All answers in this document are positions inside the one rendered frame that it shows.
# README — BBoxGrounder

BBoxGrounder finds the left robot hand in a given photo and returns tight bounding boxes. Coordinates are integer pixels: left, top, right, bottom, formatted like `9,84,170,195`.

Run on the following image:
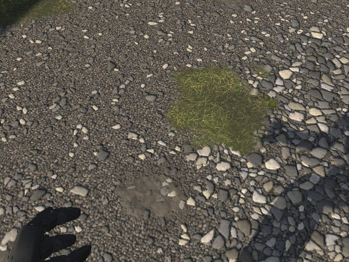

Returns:
8,207,92,262

